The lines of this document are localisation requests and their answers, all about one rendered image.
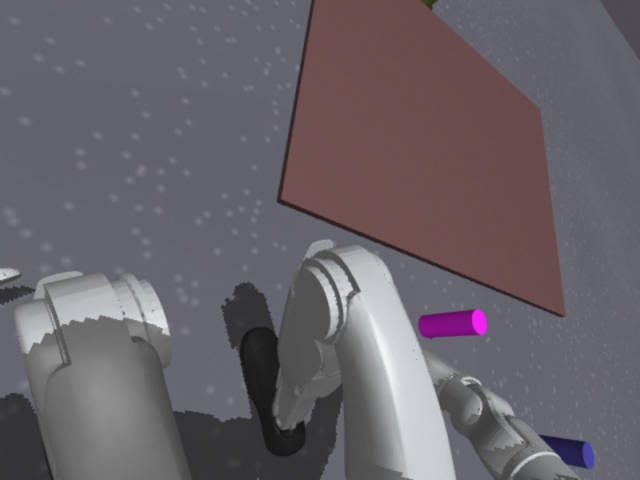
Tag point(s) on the right robot hand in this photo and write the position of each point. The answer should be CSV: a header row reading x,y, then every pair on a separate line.
x,y
441,371

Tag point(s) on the right robot arm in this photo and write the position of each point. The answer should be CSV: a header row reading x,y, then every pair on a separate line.
x,y
508,447

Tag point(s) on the left robot hand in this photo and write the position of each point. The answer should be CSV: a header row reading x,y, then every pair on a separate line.
x,y
8,275

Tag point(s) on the right robot foot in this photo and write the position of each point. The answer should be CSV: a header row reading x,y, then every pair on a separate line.
x,y
260,366

